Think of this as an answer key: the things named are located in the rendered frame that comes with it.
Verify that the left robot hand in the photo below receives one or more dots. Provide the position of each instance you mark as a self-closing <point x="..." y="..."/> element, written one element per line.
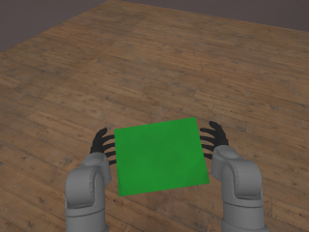
<point x="98" y="142"/>

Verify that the carton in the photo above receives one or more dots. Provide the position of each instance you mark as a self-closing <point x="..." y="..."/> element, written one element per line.
<point x="159" y="156"/>

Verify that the right robot hand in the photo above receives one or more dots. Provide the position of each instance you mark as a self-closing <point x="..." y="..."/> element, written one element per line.
<point x="219" y="138"/>

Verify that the robot right forearm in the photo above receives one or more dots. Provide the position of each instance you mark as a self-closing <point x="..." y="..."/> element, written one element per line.
<point x="242" y="191"/>

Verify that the robot left forearm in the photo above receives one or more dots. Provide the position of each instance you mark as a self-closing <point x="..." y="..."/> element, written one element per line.
<point x="85" y="195"/>

